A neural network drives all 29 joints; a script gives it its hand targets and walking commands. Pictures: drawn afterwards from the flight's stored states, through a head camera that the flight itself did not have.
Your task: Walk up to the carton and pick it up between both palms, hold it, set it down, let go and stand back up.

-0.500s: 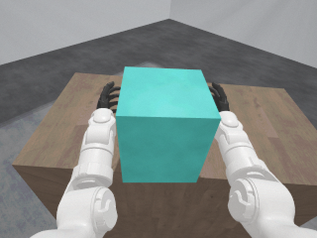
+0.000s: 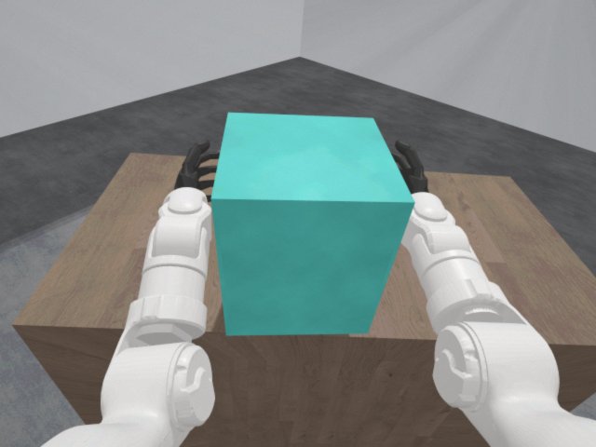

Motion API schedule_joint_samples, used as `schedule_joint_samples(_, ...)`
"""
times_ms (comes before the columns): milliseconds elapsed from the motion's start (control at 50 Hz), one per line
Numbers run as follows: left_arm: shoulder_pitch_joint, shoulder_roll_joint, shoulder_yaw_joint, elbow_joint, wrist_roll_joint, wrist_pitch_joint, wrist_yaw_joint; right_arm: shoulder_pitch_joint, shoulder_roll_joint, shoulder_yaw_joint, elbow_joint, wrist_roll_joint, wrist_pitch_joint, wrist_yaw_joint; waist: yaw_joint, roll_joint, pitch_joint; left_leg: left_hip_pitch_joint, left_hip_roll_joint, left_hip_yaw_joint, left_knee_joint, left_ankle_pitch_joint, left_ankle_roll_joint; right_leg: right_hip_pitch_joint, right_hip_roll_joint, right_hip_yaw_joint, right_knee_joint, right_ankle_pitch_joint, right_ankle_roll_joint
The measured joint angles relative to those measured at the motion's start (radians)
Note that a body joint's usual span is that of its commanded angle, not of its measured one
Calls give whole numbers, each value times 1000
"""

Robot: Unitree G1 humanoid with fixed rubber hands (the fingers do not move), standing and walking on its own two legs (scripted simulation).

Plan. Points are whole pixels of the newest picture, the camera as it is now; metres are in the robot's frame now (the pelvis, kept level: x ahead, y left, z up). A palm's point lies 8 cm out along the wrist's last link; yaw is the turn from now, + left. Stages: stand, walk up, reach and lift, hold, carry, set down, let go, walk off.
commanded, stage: reach and lift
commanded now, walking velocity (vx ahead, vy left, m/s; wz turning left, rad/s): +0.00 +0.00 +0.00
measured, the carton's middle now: (300, 226) +0.40 +0.02 +0.14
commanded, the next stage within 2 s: hold in 1.80 s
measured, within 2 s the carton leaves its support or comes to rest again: neither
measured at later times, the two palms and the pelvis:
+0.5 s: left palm (179, 169) +0.38 +0.17 +0.23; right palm (421, 171) +0.39 -0.13 +0.25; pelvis -0.01 +0.00 +0.00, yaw +1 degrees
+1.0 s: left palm (179, 151) +0.37 +0.17 +0.26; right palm (437, 147) +0.38 -0.13 +0.28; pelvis +0.00 +0.00 +0.00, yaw +1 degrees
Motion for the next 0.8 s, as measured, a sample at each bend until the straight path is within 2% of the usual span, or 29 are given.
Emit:
schedule_joint_samples(400, -55, 39, 5, -66, -14, 125, -41, -57, -21, 110, -65, 131, 130, -66, -30, 3, -7, 14, -3, -22, 7, 6, -1, 23, 1, -15, 2, 2, -2)
schedule_joint_samples(800, -59, 49, -21, -175, -19, 255, -46, -93, -64, 197, -137, 257, 251, -94, -59, 3, -35, 17, -7, -26, 24, -7, 4, 33, 0, -7, 3, -1, 4)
